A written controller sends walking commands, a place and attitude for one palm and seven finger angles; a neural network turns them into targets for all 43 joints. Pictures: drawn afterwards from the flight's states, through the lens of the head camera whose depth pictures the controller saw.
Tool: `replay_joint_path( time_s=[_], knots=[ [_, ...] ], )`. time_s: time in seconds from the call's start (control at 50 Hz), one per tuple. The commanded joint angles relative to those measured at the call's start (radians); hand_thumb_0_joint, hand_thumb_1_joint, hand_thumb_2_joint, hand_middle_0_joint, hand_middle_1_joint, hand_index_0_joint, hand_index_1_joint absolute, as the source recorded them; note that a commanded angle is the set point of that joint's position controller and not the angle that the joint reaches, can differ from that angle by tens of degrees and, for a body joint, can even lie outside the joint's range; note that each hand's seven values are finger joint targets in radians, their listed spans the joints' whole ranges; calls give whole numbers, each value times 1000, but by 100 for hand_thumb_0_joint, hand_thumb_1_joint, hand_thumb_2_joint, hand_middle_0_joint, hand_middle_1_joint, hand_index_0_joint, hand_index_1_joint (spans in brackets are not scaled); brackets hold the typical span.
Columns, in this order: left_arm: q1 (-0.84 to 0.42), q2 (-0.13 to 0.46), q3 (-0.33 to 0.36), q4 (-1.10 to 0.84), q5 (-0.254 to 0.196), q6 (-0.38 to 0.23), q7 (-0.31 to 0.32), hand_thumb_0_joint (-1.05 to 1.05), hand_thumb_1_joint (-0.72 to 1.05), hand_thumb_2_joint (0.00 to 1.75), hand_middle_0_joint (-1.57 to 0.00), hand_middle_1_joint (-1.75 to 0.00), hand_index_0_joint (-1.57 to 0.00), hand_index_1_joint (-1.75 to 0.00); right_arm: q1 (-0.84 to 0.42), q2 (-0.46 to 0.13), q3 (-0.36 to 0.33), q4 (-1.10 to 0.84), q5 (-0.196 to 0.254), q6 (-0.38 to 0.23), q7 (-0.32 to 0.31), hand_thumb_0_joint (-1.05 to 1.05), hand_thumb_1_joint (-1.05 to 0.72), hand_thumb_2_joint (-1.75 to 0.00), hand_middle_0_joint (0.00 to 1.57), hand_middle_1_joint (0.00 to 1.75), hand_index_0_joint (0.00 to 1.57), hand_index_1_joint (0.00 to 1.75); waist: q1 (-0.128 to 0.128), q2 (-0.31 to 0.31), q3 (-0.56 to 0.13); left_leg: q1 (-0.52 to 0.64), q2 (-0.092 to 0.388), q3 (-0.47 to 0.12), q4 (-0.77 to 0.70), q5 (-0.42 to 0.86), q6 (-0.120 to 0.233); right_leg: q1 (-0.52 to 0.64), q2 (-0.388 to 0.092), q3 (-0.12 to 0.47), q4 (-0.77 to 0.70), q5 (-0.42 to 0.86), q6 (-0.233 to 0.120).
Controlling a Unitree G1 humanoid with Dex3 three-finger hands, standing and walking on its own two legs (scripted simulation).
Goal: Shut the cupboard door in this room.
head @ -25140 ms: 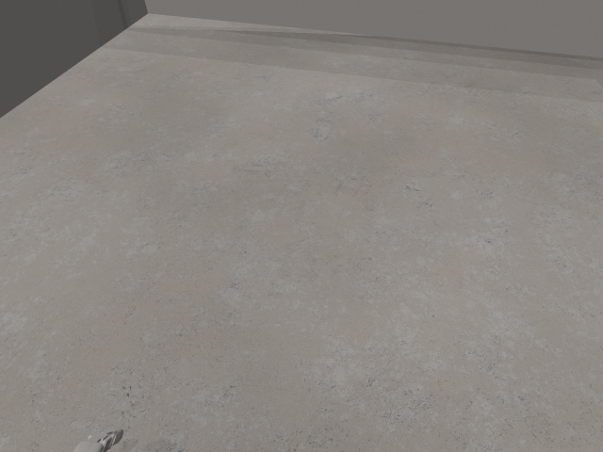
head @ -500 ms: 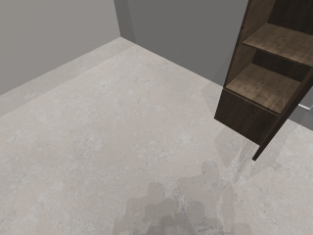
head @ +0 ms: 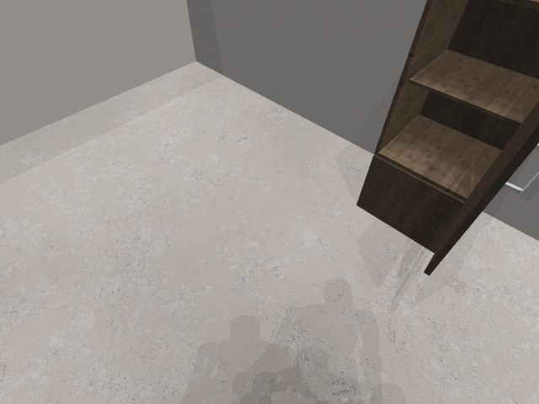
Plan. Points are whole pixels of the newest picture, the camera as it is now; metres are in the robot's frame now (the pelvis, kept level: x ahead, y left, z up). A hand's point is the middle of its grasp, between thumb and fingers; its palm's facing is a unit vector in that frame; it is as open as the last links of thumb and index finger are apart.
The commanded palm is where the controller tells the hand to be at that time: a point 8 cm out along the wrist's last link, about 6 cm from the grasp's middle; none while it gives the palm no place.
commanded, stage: stand and wait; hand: left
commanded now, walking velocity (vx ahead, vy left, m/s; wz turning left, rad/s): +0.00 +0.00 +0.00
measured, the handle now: (532, 171) +0.58 -0.50 +0.02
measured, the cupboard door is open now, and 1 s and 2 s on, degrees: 92 92 92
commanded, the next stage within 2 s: turn or walk to find it in 0.18 s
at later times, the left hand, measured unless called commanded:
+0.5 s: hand out of the picture +0.01 +0.18 -0.18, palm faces +0.03 -0.98 -0.20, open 7.3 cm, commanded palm none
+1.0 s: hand out of the picture +0.07 +0.15 -0.16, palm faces -0.10 -0.97 -0.24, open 7.3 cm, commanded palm none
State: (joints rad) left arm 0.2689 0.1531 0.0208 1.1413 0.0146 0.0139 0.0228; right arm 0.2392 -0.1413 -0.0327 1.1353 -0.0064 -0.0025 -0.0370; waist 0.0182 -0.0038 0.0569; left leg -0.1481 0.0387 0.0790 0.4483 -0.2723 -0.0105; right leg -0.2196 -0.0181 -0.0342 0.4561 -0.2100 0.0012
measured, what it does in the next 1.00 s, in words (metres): lifts its left foot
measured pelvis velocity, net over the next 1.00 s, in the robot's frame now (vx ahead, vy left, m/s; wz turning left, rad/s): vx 0.02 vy -0.03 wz -0.17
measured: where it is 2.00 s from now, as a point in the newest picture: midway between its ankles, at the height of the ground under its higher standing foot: outside the picture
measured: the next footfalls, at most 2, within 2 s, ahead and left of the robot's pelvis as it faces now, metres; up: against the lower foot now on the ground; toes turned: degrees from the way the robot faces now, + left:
left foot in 1.18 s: +0.06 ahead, +0.12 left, +0.00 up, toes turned -6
right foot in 1.56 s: +0.04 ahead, -0.13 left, +0.00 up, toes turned -2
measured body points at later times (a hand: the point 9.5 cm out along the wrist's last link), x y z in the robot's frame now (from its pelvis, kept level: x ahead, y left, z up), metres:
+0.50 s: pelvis +0.01 +0.01 +0.00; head +0.02 +0.01 +0.45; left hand +0.01 +0.23 -0.16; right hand +0.00 -0.21 -0.16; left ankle -0.02 +0.12 -0.74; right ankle +0.02 -0.12 -0.74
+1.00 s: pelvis +0.02 -0.03 +0.00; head +0.05 -0.06 +0.45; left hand +0.07 +0.20 -0.14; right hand +0.05 -0.29 -0.16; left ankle -0.01 +0.14 -0.67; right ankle +0.01 -0.10 -0.74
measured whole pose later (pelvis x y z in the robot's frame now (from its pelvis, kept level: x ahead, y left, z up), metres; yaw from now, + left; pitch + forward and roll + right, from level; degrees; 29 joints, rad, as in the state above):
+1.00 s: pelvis +0.02 -0.03 +0.00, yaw -10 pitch +1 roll +1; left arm 0.25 0.14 0.03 1.02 0.02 -0.01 0.02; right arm 0.13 -0.24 -0.06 1.04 -0.01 0.04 -0.02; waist 0.03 0.03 0.07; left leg -0.40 0.04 -0.03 1.00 -0.37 -0.05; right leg -0.24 0.04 -0.02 0.44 -0.22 -0.07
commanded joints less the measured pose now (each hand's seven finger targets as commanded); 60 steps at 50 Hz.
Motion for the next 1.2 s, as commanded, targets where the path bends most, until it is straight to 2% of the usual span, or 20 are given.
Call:
replay_joint_path(
  time_s=[0.0, 0.26, 0.38, 0.46, 0.56, 0.62, 0.66, 0.68, 0.7, 0.72, 0.74, 0.76, 0.8, 0.84, 0.96, 1.02, 1.06, 1.12, 1.14, 1.18],
  knots=[
    [44, 90, 8, -36, -1, -18, 4, 0, 90, 90, -20, -30, -20, -30, 67, -91, -9, -22, -2, -20, -5, 0, -90, -90, 20, 30, 20, 30, -13, 10, 1, -16, 98, -96, -112, 63, 24, -22, -88, 85, -86, 67, -13],
    [49, 100, 4, -46, -6, -26, 17, 0, 90, 90, -20, -30, -20, -30, 91, -79, -3, -12, -1, -21, 4, 0, -90, -90, 20, 30, 20, 30, -11, 15, 12, -51, 83, -109, -101, 165, 21, 26, -109, 41, -50, 115, -4],
    [39, 102, 8, -48, -3, -19, 12, 0, 90, 90, -20, -30, -20, -30, 104, -87, -13, -7, 0, -18, -7, 0, -90, -90, 20, 30, 20, 30, -19, 22, 20, 14, 101, -74, -77, 173, 21, -30, -94, 78, -51, 182, -16],
    [6, 118, 30, -77, 1, 0, 1, 0, 90, 90, -20, -30, -20, -30, 75, -121, -34, -38, -3, -1, -12, 0, -90, -90, 20, 30, 20, 30, -22, 41, 50, -13, 141, -82, -71, 57, 35, -110, -67, 92, 13, 121, -19],
    [11, 113, 51, -123, 11, 19, -15, 0, 90, 90, -20, -30, -20, -30, 6, -182, -66, -102, -8, 6, -12, 0, -90, -90, 20, 30, 20, 30, -5, 119, 24, -59, 245, -140, -103, -32, 97, -166, -13, 53, 221, 6, -9],
    [16, 99, 58, -153, 15, 23, -22, 0, 90, 90, -20, -30, -20, -30, -26, -201, -76, -129, -12, 0, -8, 0, -90, -90, 20, 30, 20, 30, 0, 189, -14, -22, 311, -119, -73, 168, 154, -194, -10, -6, 353, -191, 10],
    [47, 105, 63, -156, 16, 19, -25, 0, 90, 90, -20, -30, -20, -30, -59, -206, -79, -149, -14, 4, -5, 0, -90, -90, 20, 30, 20, 30, 21, 151, -18, -64, 301, -60, 20, 232, 130, -122, -25, -10, 267, -145, 6],
    [96, 119, 67, -142, 19, 7, -24, 0, 90, 90, -20, -30, -20, -30, -74, -199, -77, -158, -14, 8, -5, 0, -90, -90, 20, 30, 20, 30, 44, 60, -27, -117, 234, -3, 156, 208, 77, -38, -43, 39, 116, 53, -7],
    [135, 212, 81, -135, 31, -12, -12, 0, 90, 90, -20, -30, -20, -30, -51, -133, -66, -177, -6, 13, -2, 0, -90, -90, 20, 30, 20, 30, 45, -259, -51, -280, 82, 93, 432, -62, -9, 65, -242, 360, -60, 313, -69],
    [164, 248, 74, -123, 13, -14, -2, 0, 90, 90, -20, -30, -20, -30, -95, -105, -51, -202, 2, 23, 2, 0, -90, -90, 20, 30, 20, 30, 61, -314, -43, -343, -7, -8, 583, -360, -26, 39, -349, 497, -138, 483, -146],
    [153, 217, 69, -119, 7, -14, 10, 0, 90, 90, -20, -30, -20, -30, -96, -120, -48, -194, 2, 38, -1, 0, -90, -90, 20, 30, 20, 30, 48, -277, -46, -317, 11, -96, 637, -329, -15, 5, -319, 486, -173, 415, -127],
    [98, 196, 65, -135, 7, -14, 10, 0, 90, 90, -20, -30, -20, -30, -72, -124, -50, -173, 0, 39, 3, 0, -90, -90, 20, 30, 20, 30, 25, -221, -33, -340, 21, -117, 660, -265, -9, -1, -291, 439, -178, 296, -113],
    [34, 178, 57, -155, 4, -18, 7, 0, 90, 90, -20, -30, -20, -30, -50, -132, -48, -145, -4, 34, 10, 0, -90, -90, 20, 30, 20, 30, 0, -121, -54, -351, 20, -117, 704, -149, -14, 51, -233, 350, -136, 302, -111],
    [26, 165, 55, -161, 1, -28, 9, 0, 90, 90, -20, -30, -20, -30, -22, -132, -44, -126, -5, 31, 14, 0, -90, -90, 20, 30, 20, 30, -9, -88, -125, -341, 18, -119, 684, -89, -23, 129, -202, 285, -120, 362, -97],
    [71, 168, 44, -145, 8, -36, 10, 0, 90, 90, -20, -30, -20, -30, -66, -129, -28, -129, -2, 34, 12, 0, -90, -90, 20, 30, 20, 30, 13, -107, -99, -296, 16, -111, 490, -99, -45, 152, -192, 237, -130, 449, -90],
    [26, 246, 53, -143, 14, -54, 5, 0, 90, 90, -20, -30, -20, -30, -89, -193, -33, -129, 4, 12, 14, 0, -90, -90, 20, 30, 20, 30, 15, -120, -94, -204, 17, -106, 280, -149, -24, 150, -205, 224, -144, 393, -150],
    [11, 244, 55, -133, 10, -53, 5, 0, 90, 90, -20, -30, -20, -30, -81, -171, -25, -118, 3, 2, 15, 0, -90, -90, 20, 30, 20, 30, 15, -126, -79, -163, 16, -85, 178, -120, -21, 134, -217, 202, -130, 378, -163],
    [-2, 189, 38, -115, -6, -38, 11, 0, 90, 90, -20, -30, -20, -30, -2, -118, -4, -81, 1, -1, 15, 0, -90, -90, 20, 30, 20, 30, -15, -101, -75, -33, 17, -75, -6, 69, -19, 59, -197, 142, -78, 299, -97],
    [-7, 176, 39, -116, -9, -31, 11, 0, 90, 90, -20, -30, -20, -30, 15, -134, -6, -76, 2, -6, 18, 0, -90, -90, 20, 30, 20, 30, -15, -30, -74, 16, 49, -117, -53, 164, -9, 11, -171, 107, -34, 219, -64],
    [-1, 142, 30, -132, -8, -17, 8, 0, 90, 90, -20, -30, -20, -30, -7, -208, -16, -90, -8, -5, 19, 0, -90, -90, 20, 30, 20, 30, 1, 159, -34, -47, 204, -303, -98, 268, 78, -46, -63, -5, 43, -23, 10]
  ],
)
